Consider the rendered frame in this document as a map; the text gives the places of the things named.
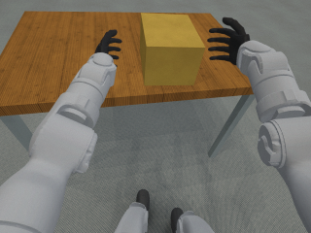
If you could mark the right robot forearm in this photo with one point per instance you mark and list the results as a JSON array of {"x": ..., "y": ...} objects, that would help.
[{"x": 272, "y": 81}]

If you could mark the left robot upper arm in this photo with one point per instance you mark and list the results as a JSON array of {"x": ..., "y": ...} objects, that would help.
[{"x": 31, "y": 199}]

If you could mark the robot left thigh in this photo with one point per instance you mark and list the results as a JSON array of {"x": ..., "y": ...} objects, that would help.
[{"x": 134, "y": 220}]

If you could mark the right robot upper arm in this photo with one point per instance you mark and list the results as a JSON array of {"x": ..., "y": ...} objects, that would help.
[{"x": 285, "y": 144}]

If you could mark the table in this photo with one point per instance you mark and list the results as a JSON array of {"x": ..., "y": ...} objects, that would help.
[{"x": 47, "y": 49}]

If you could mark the robot left hand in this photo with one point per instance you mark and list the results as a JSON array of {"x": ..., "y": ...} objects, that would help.
[{"x": 106, "y": 41}]

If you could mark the carton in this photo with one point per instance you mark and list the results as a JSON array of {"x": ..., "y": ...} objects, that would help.
[{"x": 170, "y": 48}]

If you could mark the robot right hand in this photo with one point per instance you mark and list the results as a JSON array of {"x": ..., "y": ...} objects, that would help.
[{"x": 237, "y": 38}]

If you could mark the left robot forearm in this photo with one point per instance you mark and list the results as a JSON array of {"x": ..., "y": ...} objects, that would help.
[{"x": 83, "y": 98}]

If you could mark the robot right shin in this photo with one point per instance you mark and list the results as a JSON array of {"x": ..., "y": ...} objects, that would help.
[{"x": 187, "y": 213}]

